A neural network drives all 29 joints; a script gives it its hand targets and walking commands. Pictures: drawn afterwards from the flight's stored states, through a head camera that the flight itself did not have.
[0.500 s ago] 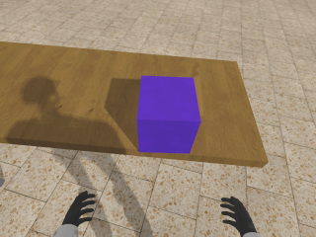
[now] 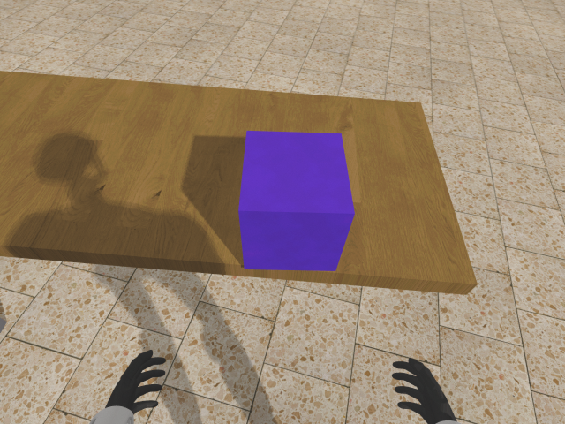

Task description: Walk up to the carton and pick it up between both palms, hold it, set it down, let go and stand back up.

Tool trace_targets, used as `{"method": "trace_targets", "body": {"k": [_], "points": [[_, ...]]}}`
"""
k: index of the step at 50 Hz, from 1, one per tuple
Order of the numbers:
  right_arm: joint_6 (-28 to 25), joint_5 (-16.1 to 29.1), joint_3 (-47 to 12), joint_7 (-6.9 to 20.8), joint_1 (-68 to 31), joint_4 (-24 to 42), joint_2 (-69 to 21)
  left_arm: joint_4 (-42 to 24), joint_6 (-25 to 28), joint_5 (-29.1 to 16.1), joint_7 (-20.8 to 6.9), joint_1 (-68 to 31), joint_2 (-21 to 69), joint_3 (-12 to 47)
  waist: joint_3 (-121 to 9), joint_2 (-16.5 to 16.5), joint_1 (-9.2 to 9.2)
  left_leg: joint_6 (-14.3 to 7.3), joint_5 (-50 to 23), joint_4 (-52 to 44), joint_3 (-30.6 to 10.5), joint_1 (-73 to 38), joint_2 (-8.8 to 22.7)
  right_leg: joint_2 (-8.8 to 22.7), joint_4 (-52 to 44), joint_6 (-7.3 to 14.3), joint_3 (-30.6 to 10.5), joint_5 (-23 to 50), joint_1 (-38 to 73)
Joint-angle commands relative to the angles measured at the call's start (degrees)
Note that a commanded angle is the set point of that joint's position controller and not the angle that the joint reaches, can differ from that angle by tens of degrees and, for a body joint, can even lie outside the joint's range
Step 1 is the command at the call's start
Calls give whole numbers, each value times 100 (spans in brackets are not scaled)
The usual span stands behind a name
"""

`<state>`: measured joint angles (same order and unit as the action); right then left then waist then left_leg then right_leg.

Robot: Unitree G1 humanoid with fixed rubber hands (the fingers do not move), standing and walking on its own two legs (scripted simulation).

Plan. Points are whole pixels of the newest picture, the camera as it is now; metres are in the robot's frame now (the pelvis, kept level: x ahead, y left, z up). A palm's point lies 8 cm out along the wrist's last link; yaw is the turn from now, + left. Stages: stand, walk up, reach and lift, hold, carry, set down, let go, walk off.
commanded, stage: let go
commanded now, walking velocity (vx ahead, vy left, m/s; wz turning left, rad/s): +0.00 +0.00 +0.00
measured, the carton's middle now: (292, 202) +0.47 -0.01 -0.01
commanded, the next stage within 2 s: stand in 0.14 s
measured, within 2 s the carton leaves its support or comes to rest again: neither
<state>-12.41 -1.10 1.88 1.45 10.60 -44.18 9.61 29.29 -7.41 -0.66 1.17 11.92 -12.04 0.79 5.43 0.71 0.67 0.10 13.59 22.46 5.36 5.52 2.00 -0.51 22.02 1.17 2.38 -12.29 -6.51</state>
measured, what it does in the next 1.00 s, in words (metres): stands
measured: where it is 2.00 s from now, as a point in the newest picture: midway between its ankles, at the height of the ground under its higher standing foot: outside the picture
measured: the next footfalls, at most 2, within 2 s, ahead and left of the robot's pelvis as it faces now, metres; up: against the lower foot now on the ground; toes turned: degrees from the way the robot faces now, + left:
none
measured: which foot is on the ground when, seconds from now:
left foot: down 0.00-1.00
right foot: down 0.00-1.00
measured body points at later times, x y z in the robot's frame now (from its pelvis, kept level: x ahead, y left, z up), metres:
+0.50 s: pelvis +0.02 +0.00 -0.01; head -0.01 +0.01 +0.44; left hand +0.05 +0.24 -0.15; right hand +0.06 -0.23 -0.15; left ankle -0.01 +0.11 -0.74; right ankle +0.00 -0.10 -0.74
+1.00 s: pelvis -0.01 +0.03 +0.00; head -0.04 +0.03 +0.45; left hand -0.08 +0.21 -0.17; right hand -0.03 -0.17 -0.16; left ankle -0.01 +0.11 -0.74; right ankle +0.00 -0.10 -0.74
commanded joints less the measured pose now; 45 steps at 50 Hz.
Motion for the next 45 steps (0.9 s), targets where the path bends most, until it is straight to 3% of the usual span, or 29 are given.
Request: {"method": "trace_targets", "body": {"k": [1, 7, 8, 9, 11, 13, 15, 20, 21, 25, 31, 32, 33, 36, 40, 45], "points": [[-259, -28, 229, -43, -383, 800, 696, -913, 237, 37, 37, -494, -771, -273, -833, -47, -24, 78, -1237, -228, 20, -167, -188, -50, -353, -21, -103, 985, 88], [-274, -4, 184, -42, -386, 731, 674, -856, 206, 41, 30, -496, -738, -256, -827, -107, -23, 95, -1358, -203, 8, -238, -188, -46, -334, -8, -95, 1086, 49], [564, 28, 275, -107, 434, 270, 886, -112, 603, 585, -50, 332, -870, -438, -1302, -260, 177, -85, -2524, 248, -543, 406, 617, 546, 23, -125, -142, 1502, 273], [924, -5, 303, -125, 683, 249, 959, 40, 733, 517, -94, 497, -885, -464, -1297, -198, 79, -104, -1820, 366, -564, 751, 566, 599, 19, -138, -210, 1252, 483], [1093, -4, 305, -106, 570, 327, 873, 156, 881, 383, -152, 357, -690, -445, -1565, 196, 57, -89, -1837, 534, -518, 549, 518, 623, 303, -81, -262, 2207, 325], [1134, 14, 288, -69, 606, 280, 790, 330, 904, 307, -135, 326, -523, -394, -1414, 7, 6, -55, -1046, 523, -489, 841, 387, 660, 181, -45, -269, 1828, 179], [1146, -15, 294, -51, 594, 173, 668, 514, 925, 292, -101, 397, -495, -372, -952, -158, 27, -30, -782, 409, -558, 969, 367, 709, 7, -8, -345, 1486, -218], [1084, -33, 352, -104, 1099, -211, 682, 1053, 975, 251, -19, 628, -554, -422, -522, -74, -74, -81, -1107, 193, -818, 1016, 411, 668, -160, -23, -275, 1005, -429], [1069, -24, 352, -122, 1129, -297, 696, 1200, 991, 233, -6, 687, -480, -423, -455, -216, -45, -103, -1099, 141, -847, 1068, 409, 680, -214, -10, -303, 884, -379], [1043, -28, 370, -211, 1337, -571, 682, 1729, 1017, 197, 45, 1011, -477, -452, -559, -168, 0, -148, -1297, 78, -920, 911, 426, 720, -280, 4, -250, 986, -203], [1079, -10, 304, -286, 1585, -1019, 419, 2439, 982, 211, 94, 1300, -258, -435, -152, -10, -37, -160, -882, -169, -988, 991, 402, 702, -428, 7, -179, 592, -238], [1089, -22, 307, -302, 1599, -1056, 403, 2535, 966, 214, 107, 1307, -133, -408, -50, -151, -60, -185, -812, -201, -976, 1117, 384, 731, -471, -5, -209, 558, -233], [1085, -9, 265, -299, 1665, -1117, 316, 2650, 951, 189, 118, 1395, -140, -411, -91, -16, -54, -190, -764, -225, -997, 1081, 373, 733, -451, -12, -186, 501, -213], [1087, -12, 232, -317, 1688, -1305, 225, 2918, 939, 215, 116, 1492, -40, -391, -41, -219, -49, -217, -640, -320, -1001, 1103, 365, 742, -476, -25, -181, 403, -201], [1083, 0, 180, -343, 1767, -1482, 174, 3178, 894, 196, 128, 1569, 38, -366, -3, -42, -50, -223, -558, -395, -1043, 1132, 332, 705, -455, -84, -85, 262, -212], [1110, 19, 137, -354, 1832, -1671, 95, 3434, 844, 206, 144, 1587, 152, -320, 236, -219, -98, -234, -92, -584, -1116, 1363, 300, 711, -397, -112, -72, 120, -310]]}}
